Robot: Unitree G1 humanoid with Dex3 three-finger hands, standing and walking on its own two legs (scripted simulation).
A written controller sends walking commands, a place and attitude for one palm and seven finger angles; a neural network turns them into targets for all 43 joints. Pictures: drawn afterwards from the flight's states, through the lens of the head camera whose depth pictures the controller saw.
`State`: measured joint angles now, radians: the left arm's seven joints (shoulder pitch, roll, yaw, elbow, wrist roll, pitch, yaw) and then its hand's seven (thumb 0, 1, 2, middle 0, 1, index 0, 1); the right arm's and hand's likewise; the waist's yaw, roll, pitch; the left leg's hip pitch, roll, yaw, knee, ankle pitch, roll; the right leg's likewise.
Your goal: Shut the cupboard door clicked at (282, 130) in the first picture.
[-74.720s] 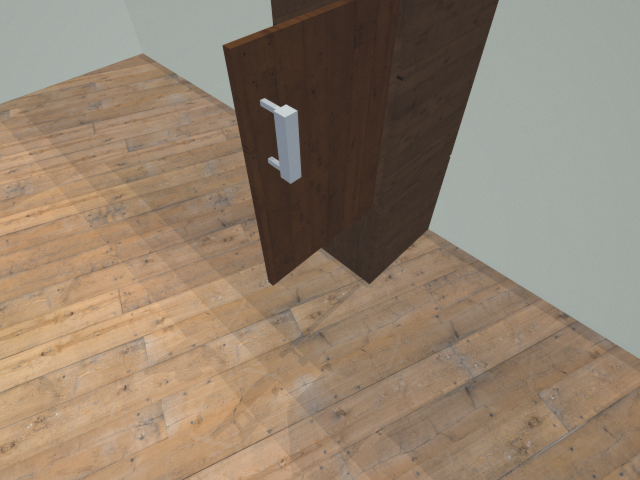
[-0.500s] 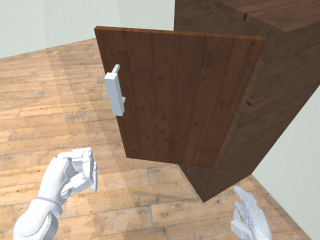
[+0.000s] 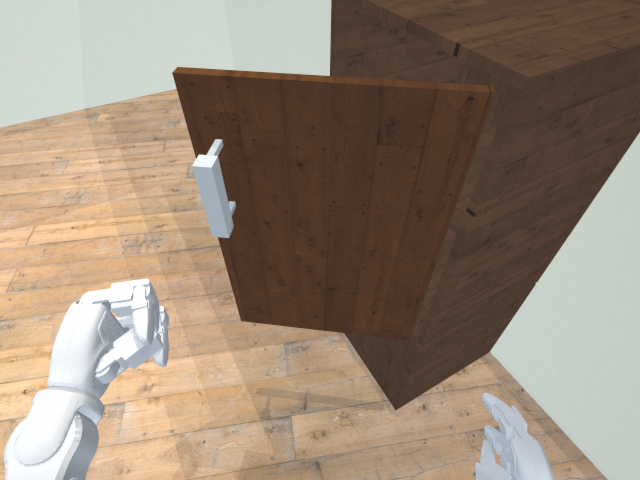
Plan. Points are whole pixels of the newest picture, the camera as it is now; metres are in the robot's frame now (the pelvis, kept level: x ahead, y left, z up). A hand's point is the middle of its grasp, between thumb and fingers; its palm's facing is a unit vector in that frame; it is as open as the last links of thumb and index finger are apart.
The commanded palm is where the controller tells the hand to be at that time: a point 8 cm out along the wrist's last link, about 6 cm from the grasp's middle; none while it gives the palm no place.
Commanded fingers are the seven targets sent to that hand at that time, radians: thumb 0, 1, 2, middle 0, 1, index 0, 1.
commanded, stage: raise the hand and make a fist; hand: left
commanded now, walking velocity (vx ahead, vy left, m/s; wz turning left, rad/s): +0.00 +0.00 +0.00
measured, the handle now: (220, 188) +0.48 +0.20 +0.11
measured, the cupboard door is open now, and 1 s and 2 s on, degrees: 54 54 52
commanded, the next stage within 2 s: bring the fist close to the handle in 0.04 s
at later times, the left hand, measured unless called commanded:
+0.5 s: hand (199, 305) +0.28 +0.17 +0.11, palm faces -0.10 -0.99 -0.04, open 3.1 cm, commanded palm +0.26 +0.23 +0.11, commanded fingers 0.00 0.90 0.90 -1.30 -1.50 -1.30 -1.50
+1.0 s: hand (214, 246) +0.35 +0.17 +0.12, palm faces -0.02 -1.00 -0.03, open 3.1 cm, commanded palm +0.33 +0.22 +0.11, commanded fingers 0.00 0.90 0.90 -1.30 -1.50 -1.30 -1.50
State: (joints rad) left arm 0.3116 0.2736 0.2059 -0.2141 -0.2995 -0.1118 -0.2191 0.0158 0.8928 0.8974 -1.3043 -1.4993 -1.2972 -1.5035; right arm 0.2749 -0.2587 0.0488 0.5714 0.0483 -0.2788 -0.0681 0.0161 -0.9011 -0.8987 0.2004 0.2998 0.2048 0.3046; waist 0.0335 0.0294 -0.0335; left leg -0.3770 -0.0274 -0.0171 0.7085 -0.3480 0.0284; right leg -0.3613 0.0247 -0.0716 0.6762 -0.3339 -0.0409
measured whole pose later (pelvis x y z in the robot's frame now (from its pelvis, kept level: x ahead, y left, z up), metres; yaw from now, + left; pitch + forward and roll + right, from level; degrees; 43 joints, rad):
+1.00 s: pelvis +0.01 +0.00 +0.00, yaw -1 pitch +3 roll +0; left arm -0.19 0.26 0.16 0.21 -0.22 -0.08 -0.16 0.02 0.89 0.90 -1.31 -1.50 -1.30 -1.50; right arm 0.24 -0.24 0.05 0.62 0.05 -0.19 -0.07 0.01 -0.90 -0.90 0.20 0.30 0.21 0.30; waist 0.00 0.02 -0.03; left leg -0.37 -0.04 0.01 0.66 -0.33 0.04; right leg -0.38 0.02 -0.04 0.65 -0.33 -0.03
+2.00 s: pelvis +0.00 +0.00 +0.00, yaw -1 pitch +5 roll +0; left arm -0.54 0.33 0.20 0.70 -0.22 -0.18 -0.28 0.01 0.89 0.90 -1.33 -1.50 -1.30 -1.50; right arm 0.27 -0.27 0.05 0.63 0.06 -0.10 -0.07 0.01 -0.90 -0.90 0.20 0.30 0.21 0.30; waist -0.04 0.02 -0.03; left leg -0.44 -0.03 0.00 0.68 -0.33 0.03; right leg -0.44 0.02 -0.05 0.66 -0.31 -0.04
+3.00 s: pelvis +0.01 +0.02 -0.02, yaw -3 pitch +17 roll -2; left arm -1.11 0.48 0.26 1.25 -0.13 -0.25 -0.42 0.01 0.90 0.90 -1.30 -1.50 -1.30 -1.50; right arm 0.39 -0.29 0.03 0.67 0.02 -0.05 -0.04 0.01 -0.90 -0.90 0.20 0.30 0.21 0.30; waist -0.20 0.04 -0.06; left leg -0.74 -0.02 0.03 0.83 -0.39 0.05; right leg -0.73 0.03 -0.03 0.79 -0.35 -0.02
